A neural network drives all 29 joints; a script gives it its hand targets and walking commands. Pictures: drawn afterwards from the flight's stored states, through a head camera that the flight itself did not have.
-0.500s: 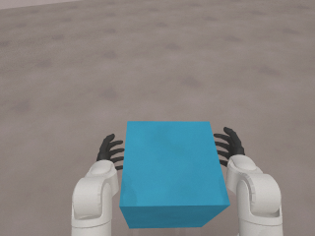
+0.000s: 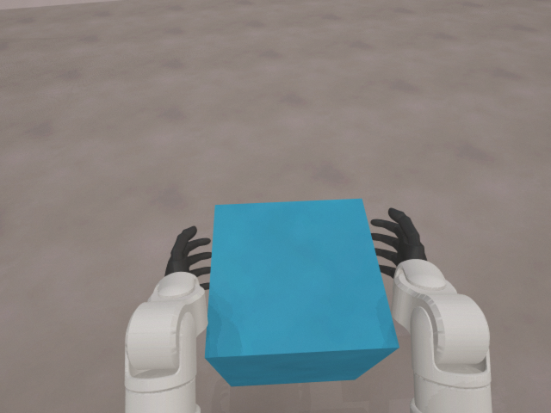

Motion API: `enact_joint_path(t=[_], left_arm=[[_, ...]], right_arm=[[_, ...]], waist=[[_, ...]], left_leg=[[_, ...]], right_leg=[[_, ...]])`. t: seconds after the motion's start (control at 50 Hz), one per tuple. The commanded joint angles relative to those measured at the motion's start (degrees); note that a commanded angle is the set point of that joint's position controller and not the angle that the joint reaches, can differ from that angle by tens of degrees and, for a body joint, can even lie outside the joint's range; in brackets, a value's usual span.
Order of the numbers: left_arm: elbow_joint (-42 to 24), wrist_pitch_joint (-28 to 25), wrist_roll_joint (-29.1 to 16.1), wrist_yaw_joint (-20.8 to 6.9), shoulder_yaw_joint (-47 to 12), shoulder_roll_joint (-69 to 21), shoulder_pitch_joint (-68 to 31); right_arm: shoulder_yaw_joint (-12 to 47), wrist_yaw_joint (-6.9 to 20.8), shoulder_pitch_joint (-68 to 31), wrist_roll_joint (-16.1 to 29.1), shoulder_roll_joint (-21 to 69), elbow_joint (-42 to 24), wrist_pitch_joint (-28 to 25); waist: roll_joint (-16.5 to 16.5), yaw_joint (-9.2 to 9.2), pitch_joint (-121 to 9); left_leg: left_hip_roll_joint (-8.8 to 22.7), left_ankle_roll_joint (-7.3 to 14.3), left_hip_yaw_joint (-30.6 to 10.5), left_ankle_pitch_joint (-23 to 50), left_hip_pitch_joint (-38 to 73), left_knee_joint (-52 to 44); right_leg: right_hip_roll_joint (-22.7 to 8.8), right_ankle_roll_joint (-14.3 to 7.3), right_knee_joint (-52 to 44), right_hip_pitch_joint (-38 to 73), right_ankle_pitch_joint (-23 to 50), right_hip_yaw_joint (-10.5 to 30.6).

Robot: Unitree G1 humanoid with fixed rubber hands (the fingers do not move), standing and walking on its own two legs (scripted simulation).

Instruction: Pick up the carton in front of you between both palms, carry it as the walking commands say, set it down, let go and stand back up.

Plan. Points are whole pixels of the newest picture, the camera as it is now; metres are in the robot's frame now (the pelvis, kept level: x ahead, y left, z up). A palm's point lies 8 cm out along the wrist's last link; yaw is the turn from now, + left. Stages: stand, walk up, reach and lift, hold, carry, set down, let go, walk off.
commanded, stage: carry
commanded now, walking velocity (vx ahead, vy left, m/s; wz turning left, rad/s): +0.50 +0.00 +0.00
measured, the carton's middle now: (291, 300) +0.28 +0.00 +0.00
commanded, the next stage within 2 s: none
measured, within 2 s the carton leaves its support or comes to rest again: neither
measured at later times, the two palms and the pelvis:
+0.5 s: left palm (215, 136) +0.57 +0.14 +0.11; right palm (361, 128) +0.58 -0.14 +0.12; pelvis +0.32 -0.01 +0.00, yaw +2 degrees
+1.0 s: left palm (223, 67) +0.90 +0.16 +0.11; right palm (331, 60) +0.90 -0.13 +0.12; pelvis +0.64 +0.01 +0.00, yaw +0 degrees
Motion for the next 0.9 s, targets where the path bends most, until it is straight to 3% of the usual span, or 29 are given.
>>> enact_joint_path(t=[0.0,0.02,0.04,0.08,0.1,0.12,0.18,0.28,0.4,0.44,0.46,0.48,0.5,0.52,0.54,0.56,0.58,0.6,0.62,0.64,0.74,0.88], left_arm=[[-10.2,-2.4,-18.0,-11.4,-27.6,-45.6,-24.8],[-10.1,-2.4,-18.5,-11.8,-28.1,-46.6,-25.3],[-9.6,-2.9,-19.1,-12.3,-29.2,-49.6,-26.2],[-8.4,-4.4,-19.5,-13.6,-29.7,-55.2,-27.0],[-8.8,-5.2,-18.6,-13.4,-29.6,-56.2,-25.1],[-6.9,-5.7,-17.8,-13.6,-28.7,-57.9,-25.4],[-6.5,-7.3,-16.5,-13.5,-29.1,-59.7,-22.9],[-8.6,-7.2,-16.2,-12.4,-29.4,-56.5,-21.6],[-9.8,-4.2,-17.3,-11.2,-28.6,-48.8,-21.2],[-9.4,-3.3,-17.5,-11.2,-27.8,-47.0,-21.0],[-8.9,-3.0,-17.5,-11.2,-27.4,-46.6,-20.7],[-8.2,-2.8,-17.4,-11.2,-26.8,-46.1,-19.8],[-7.8,-2.7,-17.2,-11.2,-26.3,-45.3,-19.4],[-6.6,-2.9,-17.5,-11.3,-26.0,-45.7,-19.9],[-7.7,-3.2,-17.8,-11.7,-26.0,-48.1,-20.1],[-8.3,-3.7,-18.3,-12.3,-26.2,-50.8,-21.4],[-8.9,-4.4,-18.5,-12.9,-26.3,-53.5,-23.1],[-9.6,-5.0,-18.6,-13.4,-26.9,-55.7,-24.5],[-9.9,-5.6,-18.9,-13.8,-27.3,-57.1,-25.2],[-10.1,-6.0,-19.1,-14.2,-27.6,-57.8,-25.1],[-10.6,-6.2,-19.4,-14.8,-27.7,-54.9,-23.1],[-8.2,-3.5,-17.1,-13.0,-25.8,-47.3,-19.8]], right_arm=[[24.7,10.6,-13.3,14.8,48.2,1.9,1.3],[24.8,10.9,-13.6,15.0,50.1,2.8,0.8],[24.7,11.5,-14.4,15.2,52.5,1.3,0.3],[25.3,12.5,-16.3,15.3,58.2,0.7,-1.1],[25.4,12.6,-14.9,15.0,58.9,0.0,-1.5],[26.1,13.1,-18.5,15.7,60.6,-0.6,-2.2],[26.8,14.0,-17.3,16.5,60.8,-0.9,-3.2],[26.7,13.5,-15.3,16.3,56.5,-2.6,-3.0],[25.6,11.1,-14.0,14.9,49.3,-3.0,-0.6],[25.7,10.5,-14.6,14.6,47.8,-3.2,0.2],[25.9,10.3,-14.9,14.7,47.4,-3.3,0.6],[26.1,10.1,-15.2,14.9,46.8,-3.5,0.9],[26.7,10.1,-16.1,15.1,46.5,-4.3,1.3],[27.4,10.2,-16.2,15.3,47.1,-5.4,1.6],[28.5,10.4,-17.1,15.8,49.3,-4.7,1.4],[28.9,11.0,-17.7,16.2,52.1,-4.4,0.9],[29.4,11.6,-18.8,16.6,55.1,-4.0,0.3],[29.5,12.1,-19.0,16.8,57.6,-3.4,-0.4],[29.8,12.4,-19.2,16.9,59.4,-3.4,-1.1],[29.9,12.6,-18.7,16.6,60.4,-3.0,-1.6],[29.3,11.4,-15.9,14.6,59.0,-3.0,-2.5],[28.3,10.3,-15.5,14.7,51.1,-2.4,0.7]], waist=[[11.1,-2.30,-17.4],[21.0,-2.03,-18.1],[16.5,-1.71,-16.7],[5.6,-1.53,-15.4],[4.4,-1.25,-14.5],[5.6,-1.20,-14.4],[7.2,-1.27,-12.8],[8.0,-1.46,-8.2],[9.6,-1.66,-2.2],[10.0,-1.14,-3.7],[8.4,-0.21,-6.1],[5.3,0.61,-9.9],[-4.9,1.40,-14.2],[-19.7,1.18,-17.6],[-14.8,0.90,-16.5],[-10.8,0.90,-16.4],[-4.6,0.65,-15.7],[-2.1,0.44,-15.1],[-3.2,0.34,-15.1],[-4.9,0.42,-15.4],[-7.1,0.29,-11.0],[-8.1,0.88,-3.2]], left_leg=[[15.4,6.7,-25.9,-10.7,38.6,-6.3],[21.9,11.5,-42.3,-5.9,44.8,-13.1],[21.0,11.3,-36.4,0.5,42.6,-12.2],[17.6,7.9,-25.3,5.5,35.2,-10.7],[16.2,6.1,-21.6,3.2,31.1,-12.5],[15.2,5.2,-18.5,2.0,29.7,-13.8],[14.0,6.1,-14.0,0.8,29.0,-16.8],[11.1,5.8,-8.3,6.7,31.9,-17.2],[10.9,4.5,-4.9,15.5,34.5,-15.0],[10.4,3.1,-2.7,24.3,34.0,-8.5],[8.6,1.6,0.6,27.4,31.2,-0.5],[6.3,0.2,1.8,22.7,24.4,10.1],[2.5,-2.1,1.8,7.1,13.3,25.7],[-4.9,-3.7,-3.8,-19.1,-4.2,40.7],[-2.6,-2.0,-10.3,-23.8,-9.7,48.8],[-0.3,-0.5,-12.2,-22.4,-10.9,50.7],[2.1,0.2,-12.6,-18.8,-10.6,47.5],[3.6,0.3,-12.9,-15.4,-9.5,42.7],[3.6,0.2,-12.0,-12.9,-7.4,39.5],[3.1,-0.1,-10.9,-11.8,-6.5,37.3],[2.8,-2.4,-6.7,-6.5,-9.4,22.2],[0.5,-1.7,-1.6,1.5,-7.3,4.5]], right_leg=[[-0.5,-0.3,36.6,-25.8,24.0,-3.0],[5.2,-0.1,47.7,-39.9,-0.2,2.4],[1.2,-1.6,54.5,-42.8,-1.0,8.4],[-3.7,-3.6,51.5,-42.0,5.1,10.1],[-4.8,-3.4,46.9,-39.9,8.2,9.9],[-4.5,-3.2,43.8,-38.7,9.9,8.3],[-3.7,-1.7,35.5,-39.3,12.9,5.5],[-2.7,-0.5,20.4,-41.9,20.4,1.8],[-0.9,-2.6,8.9,-38.5,24.7,-1.6],[1.1,-3.6,6.9,-30.5,22.7,-3.9],[3.7,-3.8,4.1,-21.3,21.8,-6.6],[2.8,-4.2,3.9,-9.2,18.6,-4.8],[-10.2,-7.0,-0.6,0.6,12.2,15.2],[-20.9,-15.1,-6.3,12.6,14.6,37.8],[-21.6,-15.6,-6.3,12.2,25.4,35.7],[-19.3,-14.4,-4.0,9.9,32.6,28.9],[-17.8,-12.3,-3.4,6.5,35.9,23.2],[-16.2,-10.3,-4.7,3.7,34.5,19.5],[-15.3,-8.8,-6.1,1.9,32.4,16.6],[-14.8,-8.7,-7.0,1.2,31.6,14.7],[-12.8,-10.3,-10.7,0.5,27.7,8.5],[-10.7,-8.5,-9.6,1.6,36.1,2.9]])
